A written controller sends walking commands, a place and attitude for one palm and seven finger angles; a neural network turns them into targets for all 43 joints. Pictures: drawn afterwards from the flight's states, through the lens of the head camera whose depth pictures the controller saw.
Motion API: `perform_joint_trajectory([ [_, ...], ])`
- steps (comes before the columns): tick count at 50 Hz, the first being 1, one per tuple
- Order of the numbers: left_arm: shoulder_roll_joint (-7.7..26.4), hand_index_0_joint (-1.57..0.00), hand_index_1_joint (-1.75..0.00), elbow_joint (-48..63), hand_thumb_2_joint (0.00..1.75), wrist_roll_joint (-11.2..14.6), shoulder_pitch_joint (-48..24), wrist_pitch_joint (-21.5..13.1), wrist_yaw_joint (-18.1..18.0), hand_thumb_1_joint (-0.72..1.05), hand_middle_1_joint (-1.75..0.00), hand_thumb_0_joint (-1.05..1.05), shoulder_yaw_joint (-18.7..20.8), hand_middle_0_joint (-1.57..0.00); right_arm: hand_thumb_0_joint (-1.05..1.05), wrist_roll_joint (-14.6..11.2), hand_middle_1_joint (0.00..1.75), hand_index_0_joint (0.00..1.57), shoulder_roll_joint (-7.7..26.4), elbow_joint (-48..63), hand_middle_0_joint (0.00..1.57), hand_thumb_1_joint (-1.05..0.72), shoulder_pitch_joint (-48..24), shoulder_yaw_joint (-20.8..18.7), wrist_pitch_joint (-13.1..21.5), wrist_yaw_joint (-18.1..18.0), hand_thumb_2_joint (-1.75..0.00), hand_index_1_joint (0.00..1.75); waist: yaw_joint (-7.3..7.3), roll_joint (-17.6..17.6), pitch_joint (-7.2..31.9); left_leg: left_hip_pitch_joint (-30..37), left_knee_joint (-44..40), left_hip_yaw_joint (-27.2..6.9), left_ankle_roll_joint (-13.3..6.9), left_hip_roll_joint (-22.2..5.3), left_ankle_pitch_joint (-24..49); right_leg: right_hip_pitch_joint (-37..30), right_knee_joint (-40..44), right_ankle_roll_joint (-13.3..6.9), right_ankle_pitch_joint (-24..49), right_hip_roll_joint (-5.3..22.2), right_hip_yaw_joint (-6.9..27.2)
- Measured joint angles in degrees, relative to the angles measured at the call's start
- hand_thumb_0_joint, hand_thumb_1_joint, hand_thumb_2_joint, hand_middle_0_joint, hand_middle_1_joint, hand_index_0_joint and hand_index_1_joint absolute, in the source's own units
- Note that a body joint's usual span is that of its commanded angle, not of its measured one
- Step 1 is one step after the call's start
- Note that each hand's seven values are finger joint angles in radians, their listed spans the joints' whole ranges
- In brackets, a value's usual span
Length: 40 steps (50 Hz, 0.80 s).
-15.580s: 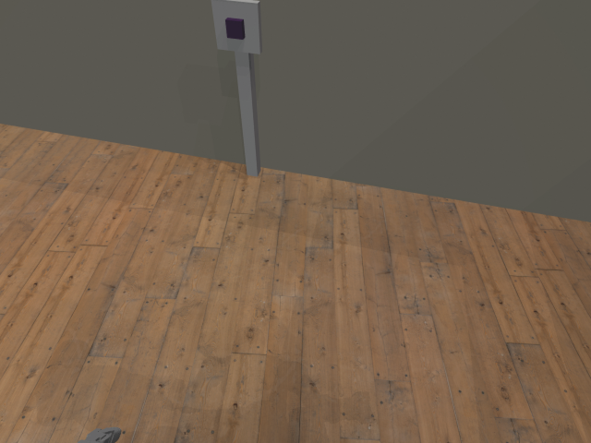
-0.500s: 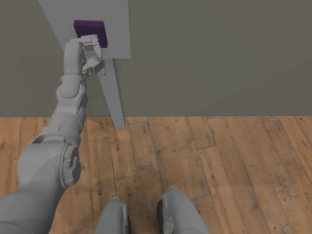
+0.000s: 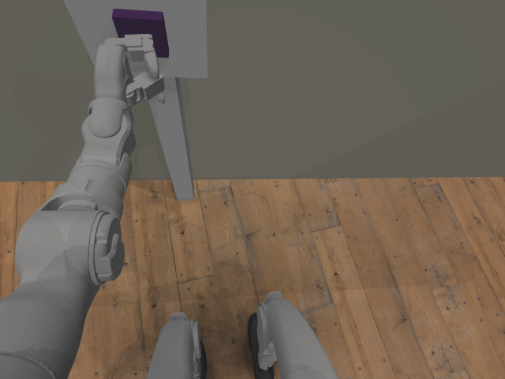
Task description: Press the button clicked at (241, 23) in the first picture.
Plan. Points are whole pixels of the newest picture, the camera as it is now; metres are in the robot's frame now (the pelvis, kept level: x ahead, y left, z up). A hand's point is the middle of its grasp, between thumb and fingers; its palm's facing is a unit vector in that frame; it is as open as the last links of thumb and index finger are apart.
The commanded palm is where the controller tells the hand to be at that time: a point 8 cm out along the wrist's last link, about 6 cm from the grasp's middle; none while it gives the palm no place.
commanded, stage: pull the fist back off the button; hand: left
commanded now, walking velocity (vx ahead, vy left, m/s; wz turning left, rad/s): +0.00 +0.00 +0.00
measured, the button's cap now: (143, 30) +0.61 +0.08 +0.10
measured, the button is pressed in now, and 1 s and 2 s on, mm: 9 0 0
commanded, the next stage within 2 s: draw the hand back to the body in 0.96 s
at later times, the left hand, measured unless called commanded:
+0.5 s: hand (159, 88) +0.54 +0.07 +0.07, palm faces -0.09 -1.00 -0.02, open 2.7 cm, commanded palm +0.50 +0.12 +0.07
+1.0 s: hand (159, 138) +0.45 +0.07 +0.07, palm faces -0.13 -0.99 -0.04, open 3.1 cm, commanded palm +0.44 +0.13 +0.07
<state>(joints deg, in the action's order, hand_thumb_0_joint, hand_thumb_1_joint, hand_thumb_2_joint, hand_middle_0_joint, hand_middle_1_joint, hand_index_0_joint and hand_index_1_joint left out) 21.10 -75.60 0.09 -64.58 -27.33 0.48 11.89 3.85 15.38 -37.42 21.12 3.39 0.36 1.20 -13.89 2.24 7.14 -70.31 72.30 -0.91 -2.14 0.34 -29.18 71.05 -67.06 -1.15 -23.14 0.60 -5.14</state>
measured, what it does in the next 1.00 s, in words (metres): stands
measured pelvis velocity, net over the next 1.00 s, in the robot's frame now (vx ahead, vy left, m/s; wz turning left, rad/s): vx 0.05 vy -0.01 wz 0.01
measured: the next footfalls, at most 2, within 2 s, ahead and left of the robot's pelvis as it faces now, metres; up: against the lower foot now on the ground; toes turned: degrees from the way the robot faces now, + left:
none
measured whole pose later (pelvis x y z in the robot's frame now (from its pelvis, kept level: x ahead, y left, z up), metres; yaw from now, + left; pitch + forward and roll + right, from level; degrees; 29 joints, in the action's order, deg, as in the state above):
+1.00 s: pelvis +0.05 -0.01 +0.03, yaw +0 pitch +20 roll -1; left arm 8.1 -40.9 5.0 -26.5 -27.1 3.2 2.5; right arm 0.8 14.5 -32.5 14.5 -0.4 -2.1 1.6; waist -4.1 1.3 8.1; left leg -53.0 64.0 -0.1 -1.0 0.3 -31.4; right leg 55.6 -61.9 -1.9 -26.7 0.1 -3.9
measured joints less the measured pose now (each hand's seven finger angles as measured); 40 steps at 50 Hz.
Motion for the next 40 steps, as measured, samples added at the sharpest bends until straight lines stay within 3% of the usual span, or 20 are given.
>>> perform_joint_trajectory([
  [12, -1.7, -1.35, -1.5, 1.62, 1.0, -0.18, 0.99, 1.0, -0.54, 0.79, -1.5, -0.02, 0.33, -1.3, 0.01, 0.27, 0.3, 0.21, -0.26, 0.77, 0.21, -0.91, 0.16, -0.27, -0.58, 0.97, -0.9, 0.3, 0.63, -0.04, 0.43, 0.15, 0.33, 0.24, -0.28, 0.07, -0.35, -0.15, -0.2, 0.31, -0.22, 0.03, 0.27],
  [23, -4.95, -1.31, -1.5, 8.16, 0.94, 1.51, 9.04, 0.49, -0.42, 0.84, -1.5, -0.05, 0.88, -1.3, 0.01, -0.66, 0.3, 0.21, -0.77, 2.13, 0.21, -0.91, -0.13, -0.93, -2.23, 1.51, -0.9, 0.3, 2.81, 0.13, 0.42, 4.97, -2.15, 1.54, -0.28, -0.45, -1.26, -3.95, 1.38, 0.37, -1.0, -0.65, 1.67],
  [32, -8.6, -1.3, -1.5, 18.71, 0.91, 3.67, 21.03, 0.07, 0.68, 0.88, -1.5, -0.01, -0.08, -1.3, 0.01, -1.67, 0.3, 0.21, -1.18, 3.61, 0.21, -0.91, -0.63, -2.25, -3.66, 1.69, -0.9, 0.3, 5.41, -0.12, 1.33, 10.76, -5.78, 2.68, 0.11, -0.89, -2.08, -8.58, 3.67, 0.12, -2.05, -1.31, 2.91],
  [40, -11.9, -1.29, -1.5, 30.3, 0.9, 4.96, 33.96, 0.2, 1.76, 0.9, -1.5, 0.01, -4.71, -1.3, 0.01, -2.69, 0.3, 0.21, -1.24, 4.79, 0.21, -0.91, -2.29, -3.29, -3.62, 1.41, -0.9, 0.3, 8.07, -0.61, 1.52, 16.18, -8.95, 2.24, 0.64, -0.73, -2.16, -13.83, 6.04, -0.25, -2.79, -1.27, 2.6],
])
